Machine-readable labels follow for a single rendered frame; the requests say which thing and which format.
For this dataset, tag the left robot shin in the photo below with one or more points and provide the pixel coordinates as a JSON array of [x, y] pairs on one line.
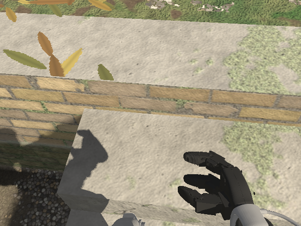
[[129, 215]]

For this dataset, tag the right robot hand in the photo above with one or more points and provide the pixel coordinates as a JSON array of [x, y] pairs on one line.
[[224, 194]]

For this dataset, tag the robot right forearm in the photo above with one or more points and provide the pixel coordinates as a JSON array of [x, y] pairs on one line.
[[248, 214]]

